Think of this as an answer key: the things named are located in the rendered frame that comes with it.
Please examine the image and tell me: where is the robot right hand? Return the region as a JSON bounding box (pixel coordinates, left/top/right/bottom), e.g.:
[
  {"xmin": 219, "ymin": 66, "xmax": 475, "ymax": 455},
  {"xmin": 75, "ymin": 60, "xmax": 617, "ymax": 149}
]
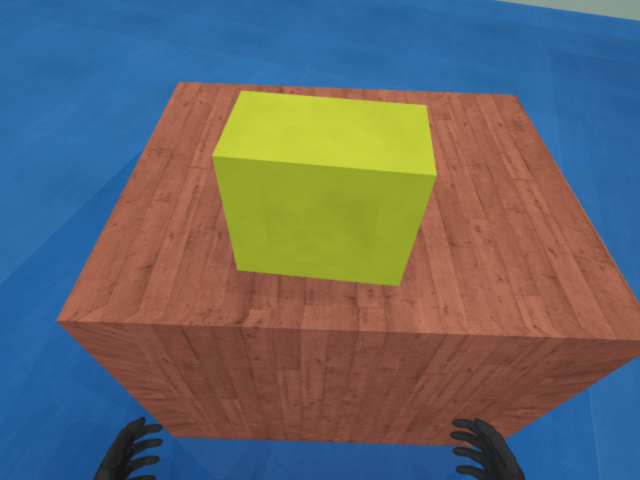
[{"xmin": 450, "ymin": 418, "xmax": 526, "ymax": 480}]

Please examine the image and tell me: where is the robot left hand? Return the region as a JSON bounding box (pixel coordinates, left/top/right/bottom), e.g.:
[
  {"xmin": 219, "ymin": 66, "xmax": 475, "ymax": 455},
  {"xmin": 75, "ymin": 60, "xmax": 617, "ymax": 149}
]
[{"xmin": 93, "ymin": 417, "xmax": 163, "ymax": 480}]

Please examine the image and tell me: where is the carton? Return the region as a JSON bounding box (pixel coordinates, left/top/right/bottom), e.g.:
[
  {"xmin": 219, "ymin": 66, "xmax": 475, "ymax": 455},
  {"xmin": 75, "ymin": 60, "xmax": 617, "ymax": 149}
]
[{"xmin": 212, "ymin": 91, "xmax": 437, "ymax": 286}]

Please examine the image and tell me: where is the pedestal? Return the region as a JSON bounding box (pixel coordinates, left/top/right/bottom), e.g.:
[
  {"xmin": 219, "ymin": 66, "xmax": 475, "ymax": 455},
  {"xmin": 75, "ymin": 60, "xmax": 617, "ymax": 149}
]
[{"xmin": 56, "ymin": 82, "xmax": 640, "ymax": 447}]

